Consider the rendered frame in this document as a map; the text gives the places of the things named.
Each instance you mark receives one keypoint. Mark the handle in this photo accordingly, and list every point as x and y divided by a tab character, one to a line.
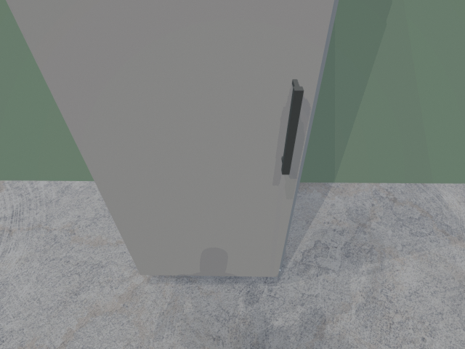
293	120

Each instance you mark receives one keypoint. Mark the fridge door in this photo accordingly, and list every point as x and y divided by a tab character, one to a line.
180	111

